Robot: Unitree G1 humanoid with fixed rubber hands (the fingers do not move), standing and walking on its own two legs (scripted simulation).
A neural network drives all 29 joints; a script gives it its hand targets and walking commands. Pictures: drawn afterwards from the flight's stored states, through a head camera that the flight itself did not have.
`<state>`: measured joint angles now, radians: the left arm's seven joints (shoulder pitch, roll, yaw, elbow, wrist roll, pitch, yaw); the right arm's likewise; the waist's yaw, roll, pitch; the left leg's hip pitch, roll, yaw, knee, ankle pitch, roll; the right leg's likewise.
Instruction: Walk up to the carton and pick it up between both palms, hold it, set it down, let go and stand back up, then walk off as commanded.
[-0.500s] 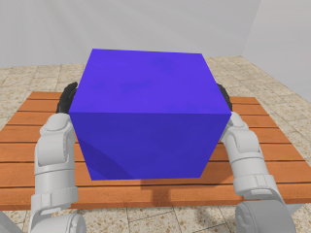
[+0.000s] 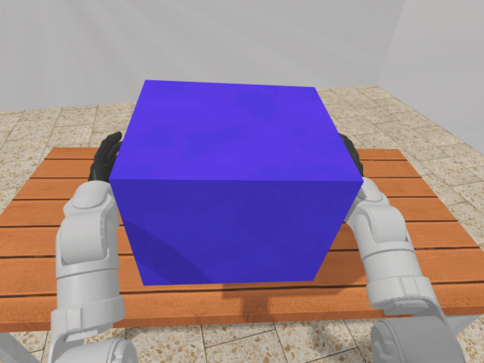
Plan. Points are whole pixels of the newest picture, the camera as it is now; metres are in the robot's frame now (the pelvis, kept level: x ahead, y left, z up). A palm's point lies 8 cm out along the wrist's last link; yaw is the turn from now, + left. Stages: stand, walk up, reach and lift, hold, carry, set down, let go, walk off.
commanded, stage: hold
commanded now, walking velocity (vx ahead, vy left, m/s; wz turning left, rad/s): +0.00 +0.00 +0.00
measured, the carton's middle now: (231, 183) +0.37 +0.00 +0.15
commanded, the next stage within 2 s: none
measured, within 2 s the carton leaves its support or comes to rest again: neither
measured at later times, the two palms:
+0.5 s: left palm (103, 181) +0.34 +0.20 +0.19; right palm (345, 175) +0.36 -0.18 +0.18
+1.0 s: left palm (105, 182) +0.34 +0.19 +0.18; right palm (347, 177) +0.35 -0.19 +0.18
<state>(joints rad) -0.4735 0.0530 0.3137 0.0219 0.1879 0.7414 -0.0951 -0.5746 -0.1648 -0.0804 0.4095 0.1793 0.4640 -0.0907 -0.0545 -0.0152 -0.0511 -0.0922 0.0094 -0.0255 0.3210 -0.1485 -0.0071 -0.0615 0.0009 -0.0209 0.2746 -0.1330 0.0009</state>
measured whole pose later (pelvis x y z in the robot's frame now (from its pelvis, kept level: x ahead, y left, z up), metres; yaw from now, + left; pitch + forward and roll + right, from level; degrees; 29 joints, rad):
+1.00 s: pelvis +0.01 +0.00 +0.00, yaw +0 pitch -4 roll -1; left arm -0.45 0.05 0.31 -0.01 0.18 0.75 -0.09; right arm -0.56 -0.17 -0.06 0.39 0.20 0.46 -0.10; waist -0.06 -0.02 -0.06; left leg -0.09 0.01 -0.02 0.32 -0.16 -0.01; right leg -0.06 0.00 -0.02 0.27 -0.14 0.00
